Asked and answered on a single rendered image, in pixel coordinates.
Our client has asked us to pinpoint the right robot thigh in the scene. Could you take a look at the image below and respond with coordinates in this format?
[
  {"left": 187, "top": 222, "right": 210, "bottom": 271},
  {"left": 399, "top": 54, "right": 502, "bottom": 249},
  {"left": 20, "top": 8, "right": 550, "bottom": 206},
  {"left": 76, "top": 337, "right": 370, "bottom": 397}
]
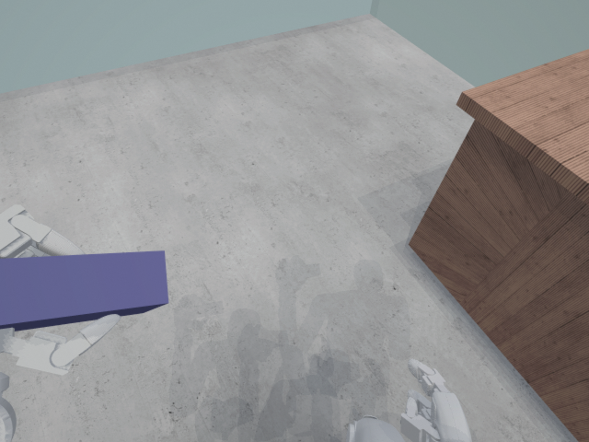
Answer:
[{"left": 346, "top": 418, "right": 405, "bottom": 442}]

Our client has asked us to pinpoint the robot left hand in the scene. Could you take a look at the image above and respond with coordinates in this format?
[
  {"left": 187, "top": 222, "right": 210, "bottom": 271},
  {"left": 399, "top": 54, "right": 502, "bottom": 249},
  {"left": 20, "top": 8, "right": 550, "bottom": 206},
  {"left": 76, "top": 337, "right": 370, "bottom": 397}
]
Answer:
[{"left": 0, "top": 204, "right": 121, "bottom": 376}]

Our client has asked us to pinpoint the table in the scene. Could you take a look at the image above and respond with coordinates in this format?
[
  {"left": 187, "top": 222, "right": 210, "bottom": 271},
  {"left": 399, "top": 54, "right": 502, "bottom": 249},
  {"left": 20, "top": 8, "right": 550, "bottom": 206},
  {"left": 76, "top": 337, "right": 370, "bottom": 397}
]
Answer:
[{"left": 409, "top": 49, "right": 589, "bottom": 442}]

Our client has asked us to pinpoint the sponge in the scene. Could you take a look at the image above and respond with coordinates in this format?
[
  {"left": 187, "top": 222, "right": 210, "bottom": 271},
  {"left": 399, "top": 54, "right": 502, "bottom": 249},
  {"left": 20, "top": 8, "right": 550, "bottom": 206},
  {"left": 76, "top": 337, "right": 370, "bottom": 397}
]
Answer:
[{"left": 0, "top": 250, "right": 168, "bottom": 332}]

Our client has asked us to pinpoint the robot right hand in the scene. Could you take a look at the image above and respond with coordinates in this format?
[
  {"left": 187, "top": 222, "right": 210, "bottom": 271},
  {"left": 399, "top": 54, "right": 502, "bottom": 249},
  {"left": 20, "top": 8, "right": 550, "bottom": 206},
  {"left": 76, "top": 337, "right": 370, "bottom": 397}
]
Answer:
[{"left": 400, "top": 359, "right": 472, "bottom": 442}]

